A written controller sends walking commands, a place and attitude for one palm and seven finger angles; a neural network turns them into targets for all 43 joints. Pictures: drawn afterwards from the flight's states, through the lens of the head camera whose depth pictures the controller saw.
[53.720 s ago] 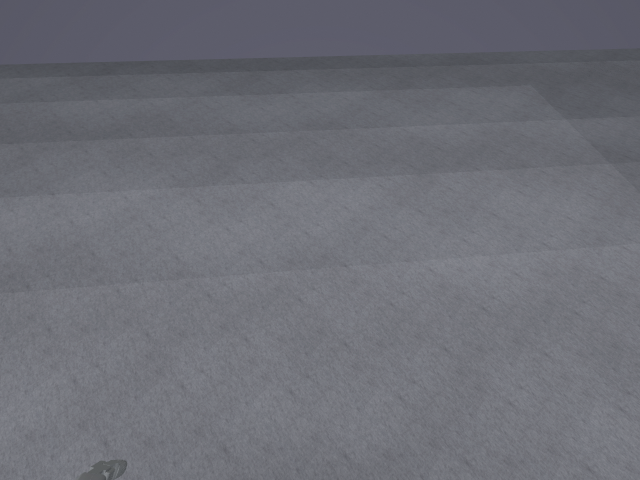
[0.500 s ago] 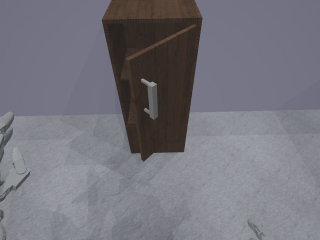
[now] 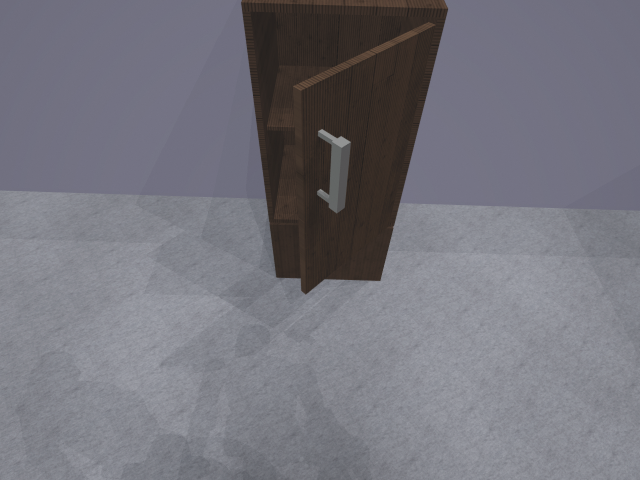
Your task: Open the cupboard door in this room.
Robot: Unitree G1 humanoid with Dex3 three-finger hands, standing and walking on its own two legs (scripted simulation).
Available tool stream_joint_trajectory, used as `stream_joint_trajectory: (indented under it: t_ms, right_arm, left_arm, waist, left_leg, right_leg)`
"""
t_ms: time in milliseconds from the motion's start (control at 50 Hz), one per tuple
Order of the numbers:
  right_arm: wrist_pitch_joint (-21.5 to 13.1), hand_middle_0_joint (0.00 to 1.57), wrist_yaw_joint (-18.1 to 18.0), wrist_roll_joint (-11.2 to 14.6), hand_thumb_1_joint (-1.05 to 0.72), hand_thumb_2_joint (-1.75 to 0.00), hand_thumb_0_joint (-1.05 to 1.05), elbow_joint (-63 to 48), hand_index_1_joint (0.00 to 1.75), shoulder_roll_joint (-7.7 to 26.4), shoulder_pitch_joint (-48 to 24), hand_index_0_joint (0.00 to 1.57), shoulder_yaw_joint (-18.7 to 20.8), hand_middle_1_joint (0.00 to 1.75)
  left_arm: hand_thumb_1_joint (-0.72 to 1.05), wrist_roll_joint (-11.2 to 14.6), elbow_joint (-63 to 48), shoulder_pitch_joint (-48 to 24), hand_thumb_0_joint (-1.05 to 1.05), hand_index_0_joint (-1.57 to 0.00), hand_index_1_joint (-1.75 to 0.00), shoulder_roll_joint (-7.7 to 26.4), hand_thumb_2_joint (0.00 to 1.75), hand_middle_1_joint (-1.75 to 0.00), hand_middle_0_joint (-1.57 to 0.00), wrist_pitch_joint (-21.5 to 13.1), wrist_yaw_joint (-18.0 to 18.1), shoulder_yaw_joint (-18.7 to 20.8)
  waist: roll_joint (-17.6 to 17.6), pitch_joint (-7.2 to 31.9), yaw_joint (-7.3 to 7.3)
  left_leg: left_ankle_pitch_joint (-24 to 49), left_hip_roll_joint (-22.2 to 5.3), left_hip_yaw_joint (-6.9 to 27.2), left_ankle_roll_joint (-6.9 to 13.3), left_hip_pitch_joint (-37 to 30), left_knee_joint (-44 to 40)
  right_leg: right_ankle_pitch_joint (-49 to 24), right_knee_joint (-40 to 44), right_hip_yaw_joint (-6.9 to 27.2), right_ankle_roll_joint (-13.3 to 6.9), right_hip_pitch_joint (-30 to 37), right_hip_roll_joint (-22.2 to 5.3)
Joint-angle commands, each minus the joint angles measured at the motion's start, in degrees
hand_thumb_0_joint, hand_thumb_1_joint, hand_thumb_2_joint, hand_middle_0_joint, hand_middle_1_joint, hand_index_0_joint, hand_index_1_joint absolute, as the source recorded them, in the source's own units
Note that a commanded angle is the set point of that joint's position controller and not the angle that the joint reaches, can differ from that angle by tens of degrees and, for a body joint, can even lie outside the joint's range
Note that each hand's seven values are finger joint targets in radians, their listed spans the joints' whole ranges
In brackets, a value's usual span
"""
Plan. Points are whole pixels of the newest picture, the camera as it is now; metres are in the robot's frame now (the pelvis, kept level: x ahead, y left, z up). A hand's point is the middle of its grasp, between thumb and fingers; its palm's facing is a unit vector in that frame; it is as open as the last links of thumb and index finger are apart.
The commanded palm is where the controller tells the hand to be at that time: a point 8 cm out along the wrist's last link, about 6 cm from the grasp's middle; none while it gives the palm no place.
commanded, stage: let the arm hang, fingers relaxed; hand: left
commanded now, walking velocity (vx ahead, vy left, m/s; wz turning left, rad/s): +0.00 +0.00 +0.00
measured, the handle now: (330, 172) +0.63 +0.03 -0.01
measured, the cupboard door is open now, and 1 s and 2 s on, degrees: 46 46 46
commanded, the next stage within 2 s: look to check the result in 0.58 s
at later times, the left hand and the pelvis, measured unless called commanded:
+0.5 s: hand out of the picture +0.00 +0.17 -0.18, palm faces +0.02 -0.99 -0.17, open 7.3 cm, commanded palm none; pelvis +0.00 +0.01 +0.00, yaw -1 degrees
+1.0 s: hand out of the picture -0.01 +0.16 -0.18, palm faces +0.03 -0.98 -0.18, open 7.4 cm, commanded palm none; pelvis +0.01 +0.00 +0.00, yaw -1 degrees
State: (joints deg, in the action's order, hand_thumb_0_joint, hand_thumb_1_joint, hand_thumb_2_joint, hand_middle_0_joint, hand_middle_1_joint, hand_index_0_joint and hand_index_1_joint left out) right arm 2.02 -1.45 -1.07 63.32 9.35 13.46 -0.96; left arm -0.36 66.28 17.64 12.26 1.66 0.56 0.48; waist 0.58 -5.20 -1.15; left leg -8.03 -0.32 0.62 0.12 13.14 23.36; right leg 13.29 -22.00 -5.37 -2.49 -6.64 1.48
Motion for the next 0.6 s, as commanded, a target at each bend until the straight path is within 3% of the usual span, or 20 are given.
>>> stream_joint_trajectory:
  t_ms: [0, 80, 200, 260, 340, 460, 580]
  right_arm:
    - [-1.4, 0.20, -0.9, 0.0, -0.90, -0.90, 0.00, -1.3, 0.30, 7.3, 2.5, 0.20, 1.8, 0.30]
    - [-1.4, 0.20, -0.8, 0.0, -0.90, -0.90, 0.00, 0.1, 0.30, 5.8, 4.3, 0.20, 1.8, 0.30]
    - [-1.5, 0.20, -0.8, -0.1, -0.90, -0.90, 0.00, 1.4, 0.30, 4.0, 5.9, 0.20, 1.5, 0.30]
    - [-1.5, 0.20, -0.8, -0.1, -0.90, -0.90, 0.00, 1.5, 0.30, 3.4, 6.8, 0.20, 1.6, 0.30]
    - [-1.8, 0.20, -0.8, -0.3, -0.90, -0.90, 0.00, 1.6, 0.30, 2.6, 7.1, 0.20, 1.5, 0.30]
    - [-2.1, 0.20, -1.0, -0.2, -0.90, -0.90, 0.00, 1.2, 0.30, 2.3, 7.6, 0.20, 1.6, 0.30]
    - [-2.1, 0.20, -1.0, -0.2, -0.90, -0.90, 0.00, 1.4, 0.30, 2.2, 7.9, 0.20, 1.6, 0.30]
  left_arm:
    - [0.90, 0.1, -1.4, 0.6, 0.00, -0.20, -0.30, 4.0, 0.90, -0.30, -0.20, -1.8, 0.7, 0.3]
    - [0.90, 0.1, -0.4, 2.1, 0.00, -0.20, -0.30, 3.5, 0.90, -0.30, -0.20, -1.9, 1.0, 0.2]
    - [0.90, 0.1, -0.1, 3.3, 0.00, -0.20, -0.30, 2.4, 0.90, -0.30, -0.20, -1.9, 1.3, 0.3]
    - [0.90, 0.0, -0.2, 3.8, 0.00, -0.20, -0.30, 1.9, 0.90, -0.30, -0.20, -2.0, 1.5, 0.4]
    - [0.90, 0.0, -0.5, 3.5, 0.00, -0.20, -0.30, 1.2, 0.90, -0.30, -0.20, -1.9, 1.5, 0.7]
    - [0.90, 0.0, -0.8, 3.6, 0.00, -0.20, -0.30, 0.7, 0.90, -0.30, -0.20, -2.2, 1.6, 0.9]
    - [0.90, 0.1, -1.0, 3.0, 0.00, -0.20, -0.30, 0.7, 0.90, -0.30, -0.20, -2.3, 1.6, 0.8]
  waist:
    - [-0.2, 1.7, 1.61]
    - [-2.8, 0.8, 1.58]
    - [-0.2, -0.8, 1.50]
    - [-1.2, -1.4, 1.30]
    - [1.8, -1.9, 1.32]
    - [1.3, -1.3, 0.98]
    - [0.9, -0.8, 1.55]
  left_leg:
    - [-6.7, -5.6, 6.2, 2.2, -1.4, -6.4]
    - [-6.1, -5.0, 5.3, 2.2, -1.1, -6.2]
    - [-6.6, -4.5, 5.0, 2.2, 0.2, -6.3]
    - [-6.7, -4.4, 4.9, 2.2, 0.8, -6.0]
    - [-8.0, -4.4, 5.5, 2.1, 2.1, -7.1]
    - [-5.2, -4.4, 5.3, 2.2, 2.2, -6.2]
    - [-2.8, -4.3, 4.9, 2.0, 0.2, -5.3]
  right_leg:
    - [3.7, 5.9, 7.1, -0.7, -4.2, -6.7]
    - [5.0, 5.8, 7.2, -0.6, -5.3, -7.0]
    - [5.9, 5.0, 7.6, -0.6, -6.5, -6.9]
    - [6.2, 4.8, 7.3, -0.5, -6.8, -6.8]
    - [5.5, 4.1, 7.3, -0.6, -6.5, -6.7]
    - [2.7, 3.9, 7.1, -0.6, -5.0, -6.8]
    - [2.0, 4.1, 7.2, -0.6, -5.6, -7.0]
